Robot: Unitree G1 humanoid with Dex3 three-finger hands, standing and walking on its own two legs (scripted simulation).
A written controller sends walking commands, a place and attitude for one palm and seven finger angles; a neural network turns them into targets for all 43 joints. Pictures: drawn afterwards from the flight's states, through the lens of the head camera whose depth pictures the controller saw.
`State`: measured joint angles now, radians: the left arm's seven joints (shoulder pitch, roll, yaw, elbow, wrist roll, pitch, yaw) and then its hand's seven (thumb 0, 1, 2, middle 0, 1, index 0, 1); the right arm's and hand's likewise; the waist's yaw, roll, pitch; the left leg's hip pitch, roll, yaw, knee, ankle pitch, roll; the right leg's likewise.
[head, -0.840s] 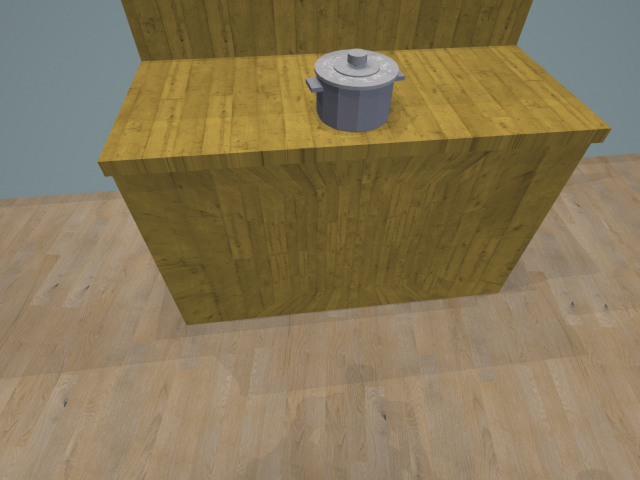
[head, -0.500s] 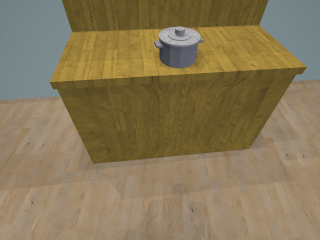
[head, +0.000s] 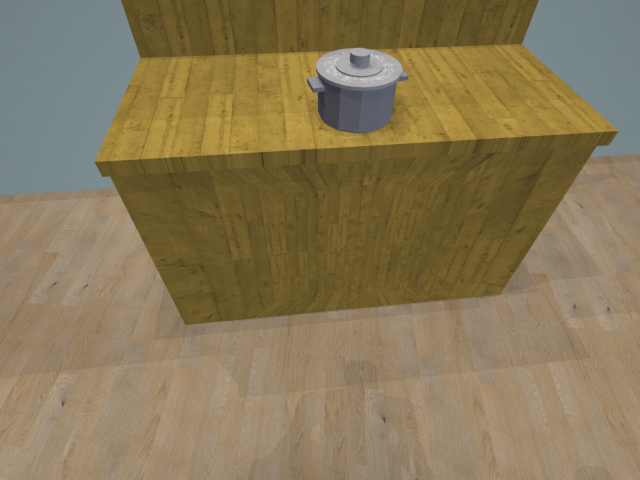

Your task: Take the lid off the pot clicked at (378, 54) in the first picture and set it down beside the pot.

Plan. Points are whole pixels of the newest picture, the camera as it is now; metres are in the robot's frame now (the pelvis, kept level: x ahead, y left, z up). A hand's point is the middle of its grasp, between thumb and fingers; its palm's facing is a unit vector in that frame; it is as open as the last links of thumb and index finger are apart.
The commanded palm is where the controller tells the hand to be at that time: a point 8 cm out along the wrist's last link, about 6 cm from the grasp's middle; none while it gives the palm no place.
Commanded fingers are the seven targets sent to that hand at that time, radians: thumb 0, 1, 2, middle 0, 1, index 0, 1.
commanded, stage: walk to a spot facing it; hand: left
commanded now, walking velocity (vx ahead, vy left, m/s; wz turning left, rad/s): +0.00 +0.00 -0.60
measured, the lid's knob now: (359, 56) +0.92 -0.03 +0.11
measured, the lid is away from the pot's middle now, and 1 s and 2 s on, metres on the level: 0.00 0.00 0.00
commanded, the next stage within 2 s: turn to face it in 1.80 s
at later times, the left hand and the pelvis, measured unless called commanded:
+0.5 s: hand out of the picture +0.05 +0.18 -0.17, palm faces -0.10 -0.95 -0.28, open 7.3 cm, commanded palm none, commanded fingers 0.00 0.90 0.90 -0.20 -0.30 -0.20 -0.30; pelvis +0.00 -0.02 -0.02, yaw -12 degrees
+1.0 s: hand (228, 446) +0.20 +0.15 -0.16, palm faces -0.49 -0.83 -0.26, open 7.3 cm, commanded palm none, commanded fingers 0.00 0.90 0.90 -0.20 -0.30 -0.20 -0.30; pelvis +0.00 +0.00 -0.01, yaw -32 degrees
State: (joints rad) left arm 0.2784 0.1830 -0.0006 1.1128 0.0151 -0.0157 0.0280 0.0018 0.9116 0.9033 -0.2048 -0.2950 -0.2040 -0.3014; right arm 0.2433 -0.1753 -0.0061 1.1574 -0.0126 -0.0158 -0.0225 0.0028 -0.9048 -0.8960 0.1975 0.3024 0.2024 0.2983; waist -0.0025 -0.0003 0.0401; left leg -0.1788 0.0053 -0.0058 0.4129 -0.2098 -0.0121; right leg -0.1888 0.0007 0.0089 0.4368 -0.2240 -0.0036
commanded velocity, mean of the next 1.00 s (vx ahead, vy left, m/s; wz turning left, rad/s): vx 0.01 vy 0.00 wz -0.60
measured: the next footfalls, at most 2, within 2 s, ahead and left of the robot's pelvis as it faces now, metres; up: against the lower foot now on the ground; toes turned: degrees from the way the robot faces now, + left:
left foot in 0.74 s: +0.07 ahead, +0.12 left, +0.00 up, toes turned -26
right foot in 1.08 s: -0.01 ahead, -0.16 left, +0.00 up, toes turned -38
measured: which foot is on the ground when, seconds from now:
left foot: down 0.00-0.38, up 0.40-0.72, down 0.74-1.00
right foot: down 0.00-0.74, up 0.76-1.00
